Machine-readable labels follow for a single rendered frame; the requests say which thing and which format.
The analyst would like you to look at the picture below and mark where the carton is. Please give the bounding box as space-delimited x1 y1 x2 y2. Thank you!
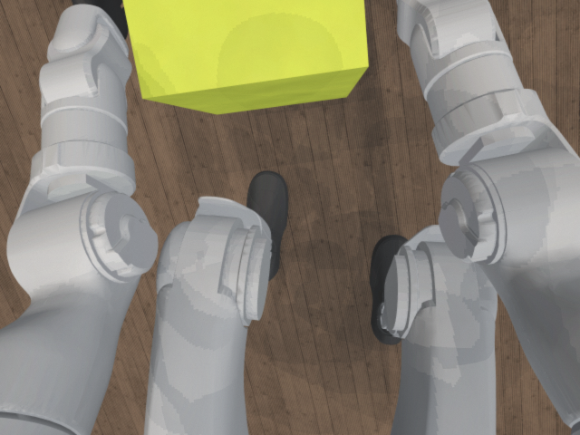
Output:
122 0 369 114

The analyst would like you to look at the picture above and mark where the robot left upper arm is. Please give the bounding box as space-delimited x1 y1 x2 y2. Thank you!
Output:
0 189 159 435

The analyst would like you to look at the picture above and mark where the robot right upper arm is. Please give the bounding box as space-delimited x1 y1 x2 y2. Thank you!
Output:
438 147 580 435

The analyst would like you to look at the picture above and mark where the left robot forearm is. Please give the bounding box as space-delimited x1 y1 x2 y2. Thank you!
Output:
6 4 136 273

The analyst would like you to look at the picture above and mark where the robot left hand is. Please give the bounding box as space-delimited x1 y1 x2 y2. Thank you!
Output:
72 0 128 40

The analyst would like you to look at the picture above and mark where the right robot forearm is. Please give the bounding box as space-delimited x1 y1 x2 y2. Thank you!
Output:
396 0 580 167

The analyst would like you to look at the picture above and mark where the robot left thigh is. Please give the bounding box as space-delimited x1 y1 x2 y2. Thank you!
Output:
144 214 270 435

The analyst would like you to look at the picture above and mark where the right robot shin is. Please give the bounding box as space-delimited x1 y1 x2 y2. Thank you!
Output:
381 225 498 337

